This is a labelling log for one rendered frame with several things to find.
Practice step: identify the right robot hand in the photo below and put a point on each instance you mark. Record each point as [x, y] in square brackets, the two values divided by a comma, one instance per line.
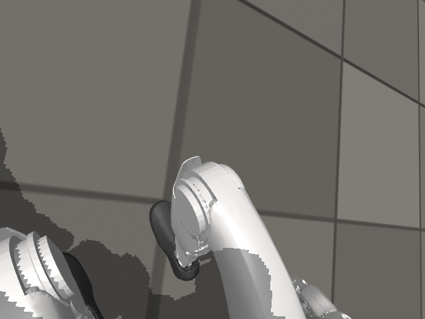
[312, 299]

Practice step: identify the left robot foot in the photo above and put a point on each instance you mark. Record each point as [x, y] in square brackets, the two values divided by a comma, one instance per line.
[83, 283]

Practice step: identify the right robot foot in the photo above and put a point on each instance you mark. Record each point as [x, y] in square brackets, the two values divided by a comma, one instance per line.
[160, 220]

